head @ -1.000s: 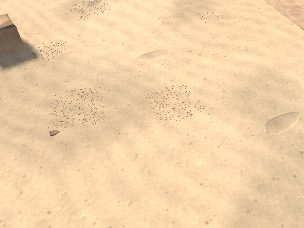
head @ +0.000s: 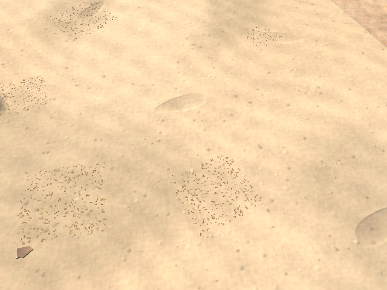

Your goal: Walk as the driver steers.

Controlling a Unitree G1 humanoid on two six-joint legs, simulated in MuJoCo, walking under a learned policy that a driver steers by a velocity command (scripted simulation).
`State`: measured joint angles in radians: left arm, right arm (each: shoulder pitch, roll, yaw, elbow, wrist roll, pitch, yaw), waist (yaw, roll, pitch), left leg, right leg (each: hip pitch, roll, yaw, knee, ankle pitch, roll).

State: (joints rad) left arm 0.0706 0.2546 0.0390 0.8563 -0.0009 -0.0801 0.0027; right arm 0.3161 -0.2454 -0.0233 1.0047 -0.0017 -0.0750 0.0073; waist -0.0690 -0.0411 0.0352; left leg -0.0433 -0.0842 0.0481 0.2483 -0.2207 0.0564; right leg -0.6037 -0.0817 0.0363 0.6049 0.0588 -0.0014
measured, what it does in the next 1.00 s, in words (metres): walks ahead, turning left: right foot, then left foot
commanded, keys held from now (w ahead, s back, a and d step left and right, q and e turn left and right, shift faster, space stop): no key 0.26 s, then q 0.10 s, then w+q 0.40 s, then w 0.24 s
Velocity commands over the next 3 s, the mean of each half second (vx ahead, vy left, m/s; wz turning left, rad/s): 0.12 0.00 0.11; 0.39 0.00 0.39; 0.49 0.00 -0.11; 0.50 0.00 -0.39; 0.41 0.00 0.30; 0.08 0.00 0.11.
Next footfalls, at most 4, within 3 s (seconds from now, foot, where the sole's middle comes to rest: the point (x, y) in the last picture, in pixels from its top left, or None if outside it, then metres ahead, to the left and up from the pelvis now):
0.08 right None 0.21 -0.12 -0.78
0.38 left None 0.13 0.11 -0.78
0.68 right None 0.24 -0.14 -0.78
1.12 left None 0.46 0.20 -0.78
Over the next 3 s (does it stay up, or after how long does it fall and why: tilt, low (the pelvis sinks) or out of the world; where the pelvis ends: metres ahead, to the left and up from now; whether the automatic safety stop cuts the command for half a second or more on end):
stays up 1.21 0.19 -0.01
